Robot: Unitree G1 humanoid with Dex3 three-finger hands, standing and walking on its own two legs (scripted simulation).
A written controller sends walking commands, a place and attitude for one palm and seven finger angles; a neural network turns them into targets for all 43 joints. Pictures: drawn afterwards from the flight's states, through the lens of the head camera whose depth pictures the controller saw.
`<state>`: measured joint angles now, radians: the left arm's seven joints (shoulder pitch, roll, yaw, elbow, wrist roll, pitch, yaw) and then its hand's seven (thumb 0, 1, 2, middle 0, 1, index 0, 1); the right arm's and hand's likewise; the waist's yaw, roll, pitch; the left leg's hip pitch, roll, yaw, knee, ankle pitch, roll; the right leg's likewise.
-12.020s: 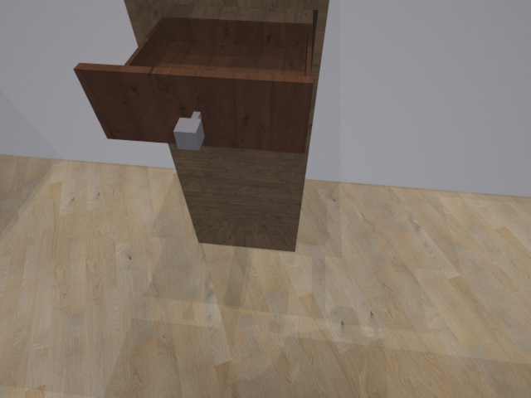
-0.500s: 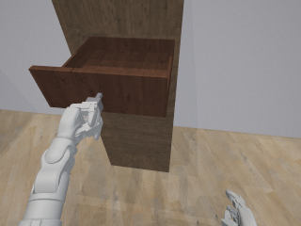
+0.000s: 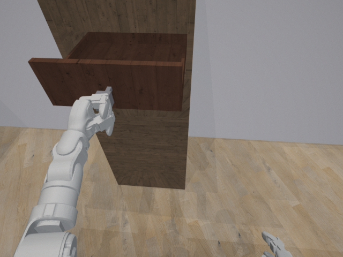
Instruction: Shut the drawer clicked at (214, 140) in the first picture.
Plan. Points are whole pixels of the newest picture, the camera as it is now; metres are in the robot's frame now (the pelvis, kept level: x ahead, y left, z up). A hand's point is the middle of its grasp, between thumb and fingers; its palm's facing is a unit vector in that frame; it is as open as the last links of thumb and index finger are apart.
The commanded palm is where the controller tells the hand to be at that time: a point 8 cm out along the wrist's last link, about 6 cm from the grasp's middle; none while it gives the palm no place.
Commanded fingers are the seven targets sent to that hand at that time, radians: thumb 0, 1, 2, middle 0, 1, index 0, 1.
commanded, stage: push the drawer shut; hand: left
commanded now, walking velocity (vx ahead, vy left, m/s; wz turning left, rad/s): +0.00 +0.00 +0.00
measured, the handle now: (105, 96) +0.47 +0.19 +0.14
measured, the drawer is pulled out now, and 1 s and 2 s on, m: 0.17 0.06 0.00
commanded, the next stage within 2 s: pull the fist back off the drawer in 1.64 s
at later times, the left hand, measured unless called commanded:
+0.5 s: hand (116, 105) +0.43 +0.15 +0.15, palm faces -0.04 -1.00 -0.01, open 3.1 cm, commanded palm +0.42 +0.21 +0.14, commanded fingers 0.00 0.90 0.90 -1.40 -1.60 -1.40 -1.60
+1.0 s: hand (122, 88) +0.49 +0.15 +0.15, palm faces -0.06 -1.00 +0.00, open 3.1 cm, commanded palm +0.49 +0.21 +0.14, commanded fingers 0.00 0.90 0.90 -1.40 -1.60 -1.40 -1.60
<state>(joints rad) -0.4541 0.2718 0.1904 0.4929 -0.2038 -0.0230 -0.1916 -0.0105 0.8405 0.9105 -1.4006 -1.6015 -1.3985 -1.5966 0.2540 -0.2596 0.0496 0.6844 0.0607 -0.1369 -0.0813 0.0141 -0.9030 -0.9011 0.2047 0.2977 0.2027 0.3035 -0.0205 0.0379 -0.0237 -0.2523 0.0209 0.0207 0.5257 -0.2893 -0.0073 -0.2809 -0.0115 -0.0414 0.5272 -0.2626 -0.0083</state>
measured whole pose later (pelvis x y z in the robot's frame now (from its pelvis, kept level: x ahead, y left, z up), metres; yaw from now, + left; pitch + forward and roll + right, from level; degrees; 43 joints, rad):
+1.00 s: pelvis -0.01 +0.01 -0.01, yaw -1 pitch +9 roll -1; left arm -0.99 0.43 0.32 1.17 -0.10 -0.23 -0.21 0.00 0.84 0.92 -1.40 -1.60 -1.40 -1.60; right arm 0.39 -0.28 0.03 0.72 0.03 -0.09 -0.05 0.01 -0.90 -0.90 0.20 0.30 0.20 0.30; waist -0.13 0.02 -0.04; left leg -0.48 0.03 0.03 0.63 -0.31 0.00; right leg -0.49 0.00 -0.03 0.59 -0.26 0.00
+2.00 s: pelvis +0.00 +0.02 -0.02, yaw -1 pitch +18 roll -2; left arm -1.27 0.57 0.35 1.39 -0.01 -0.22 -0.18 -0.03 0.75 0.96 -1.40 -1.60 -1.40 -1.60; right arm 0.48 -0.29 0.04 0.70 -0.03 -0.03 -0.01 0.00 -0.90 -0.90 0.21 0.30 0.20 0.30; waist -0.23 0.03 -0.07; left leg -0.70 0.04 0.01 0.74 -0.35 0.01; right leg -0.68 0.00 -0.05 0.65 -0.27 0.01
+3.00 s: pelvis +0.02 +0.01 +0.00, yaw +0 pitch +3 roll -1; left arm -0.38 0.30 0.25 0.38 -0.22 0.02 -0.24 0.02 0.90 0.90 -1.40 -1.60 -1.40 -1.60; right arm 0.27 -0.26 0.04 0.60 0.06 -0.04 -0.05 0.01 -0.90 -0.90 0.20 0.30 0.20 0.30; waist -0.01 0.05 -0.07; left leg -0.27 0.03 0.02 0.55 -0.34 0.00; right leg -0.28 0.00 -0.03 0.52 -0.29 0.00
